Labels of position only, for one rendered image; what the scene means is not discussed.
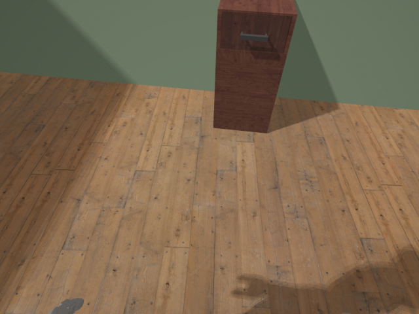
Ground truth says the cabinet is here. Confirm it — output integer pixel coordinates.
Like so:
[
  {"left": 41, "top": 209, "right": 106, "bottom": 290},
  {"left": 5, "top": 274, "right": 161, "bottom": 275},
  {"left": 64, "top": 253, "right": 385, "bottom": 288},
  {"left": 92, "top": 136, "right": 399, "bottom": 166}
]
[{"left": 213, "top": 0, "right": 297, "bottom": 133}]

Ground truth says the drawer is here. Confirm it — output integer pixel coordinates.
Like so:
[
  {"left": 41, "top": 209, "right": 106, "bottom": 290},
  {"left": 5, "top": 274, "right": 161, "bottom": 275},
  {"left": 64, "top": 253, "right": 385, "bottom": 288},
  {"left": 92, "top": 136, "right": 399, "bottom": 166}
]
[{"left": 221, "top": 12, "right": 291, "bottom": 53}]

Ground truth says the handle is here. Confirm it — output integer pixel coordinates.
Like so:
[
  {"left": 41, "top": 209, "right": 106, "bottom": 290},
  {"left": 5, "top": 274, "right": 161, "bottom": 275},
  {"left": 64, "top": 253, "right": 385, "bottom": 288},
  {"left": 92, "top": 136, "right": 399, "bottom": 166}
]
[{"left": 240, "top": 32, "right": 268, "bottom": 42}]

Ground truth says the robot left hand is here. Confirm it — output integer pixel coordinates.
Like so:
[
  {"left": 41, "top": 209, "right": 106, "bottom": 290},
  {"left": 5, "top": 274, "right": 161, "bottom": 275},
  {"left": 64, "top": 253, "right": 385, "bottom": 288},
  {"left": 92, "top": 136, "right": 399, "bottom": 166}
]
[{"left": 49, "top": 298, "right": 84, "bottom": 314}]

